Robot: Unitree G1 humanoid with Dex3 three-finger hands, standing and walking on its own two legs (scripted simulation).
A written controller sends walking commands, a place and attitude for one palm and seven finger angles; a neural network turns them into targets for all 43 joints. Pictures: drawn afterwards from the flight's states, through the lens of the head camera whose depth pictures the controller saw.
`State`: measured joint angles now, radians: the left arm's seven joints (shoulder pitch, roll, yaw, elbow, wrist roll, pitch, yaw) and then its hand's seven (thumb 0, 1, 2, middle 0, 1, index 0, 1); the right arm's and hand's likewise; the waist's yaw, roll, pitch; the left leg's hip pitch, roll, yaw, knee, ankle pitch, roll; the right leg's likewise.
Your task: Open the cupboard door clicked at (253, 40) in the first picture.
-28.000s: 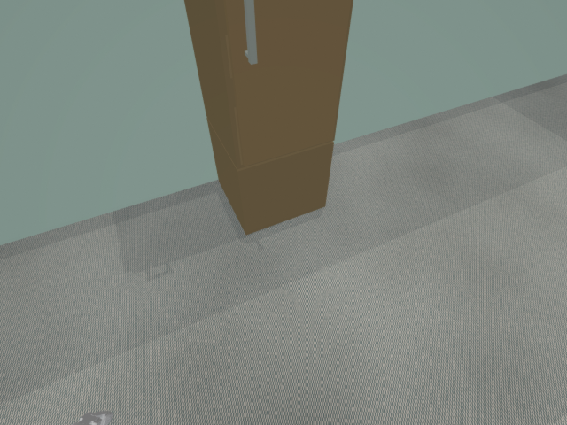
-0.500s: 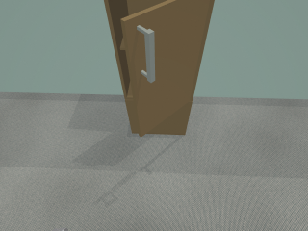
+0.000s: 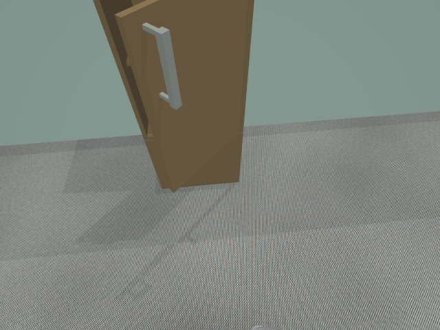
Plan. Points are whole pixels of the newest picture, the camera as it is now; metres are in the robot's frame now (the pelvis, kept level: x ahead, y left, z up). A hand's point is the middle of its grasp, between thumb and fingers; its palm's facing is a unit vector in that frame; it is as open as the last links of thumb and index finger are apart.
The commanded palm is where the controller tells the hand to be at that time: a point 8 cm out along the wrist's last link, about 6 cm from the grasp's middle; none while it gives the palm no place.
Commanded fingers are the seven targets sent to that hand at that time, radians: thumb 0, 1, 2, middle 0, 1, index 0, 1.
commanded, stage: walk to a spot facing it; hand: left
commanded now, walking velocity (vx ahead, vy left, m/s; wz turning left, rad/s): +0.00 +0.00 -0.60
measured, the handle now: (163, 69) +0.57 +0.16 +0.14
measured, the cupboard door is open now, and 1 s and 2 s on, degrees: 44 44 44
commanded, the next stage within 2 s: none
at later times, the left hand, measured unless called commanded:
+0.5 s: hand out of the picture +0.10 +0.21 -0.17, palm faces -0.20 -0.95 -0.25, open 7.4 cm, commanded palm none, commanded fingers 0.00 0.90 0.90 -0.20 -0.30 -0.20 -0.30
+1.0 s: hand (166, 295) +0.20 +0.14 -0.17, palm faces -0.57 -0.80 -0.20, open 7.4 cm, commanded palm none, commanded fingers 0.00 0.90 0.90 -0.20 -0.30 -0.20 -0.30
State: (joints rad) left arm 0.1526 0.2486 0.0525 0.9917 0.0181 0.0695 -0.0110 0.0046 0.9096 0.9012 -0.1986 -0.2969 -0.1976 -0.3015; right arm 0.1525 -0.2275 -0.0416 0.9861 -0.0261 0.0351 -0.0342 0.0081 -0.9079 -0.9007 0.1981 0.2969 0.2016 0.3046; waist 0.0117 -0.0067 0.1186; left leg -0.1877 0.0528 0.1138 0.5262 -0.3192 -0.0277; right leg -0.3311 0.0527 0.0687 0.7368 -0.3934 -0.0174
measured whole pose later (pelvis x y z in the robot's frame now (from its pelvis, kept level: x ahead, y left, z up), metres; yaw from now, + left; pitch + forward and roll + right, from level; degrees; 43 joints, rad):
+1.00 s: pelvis +0.00 +0.02 +0.00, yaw -35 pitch +0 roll -1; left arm 0.12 0.28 0.07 0.90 0.02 0.09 -0.03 0.01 0.91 0.90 -0.20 -0.30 -0.20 -0.30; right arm 0.23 -0.25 -0.03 0.89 -0.03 0.01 -0.03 0.01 -0.91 -0.90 0.20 0.30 0.20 0.30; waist -0.02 -0.04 0.12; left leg -0.31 0.10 0.10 0.63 -0.31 -0.01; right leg -0.50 0.02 0.04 1.00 -0.47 0.04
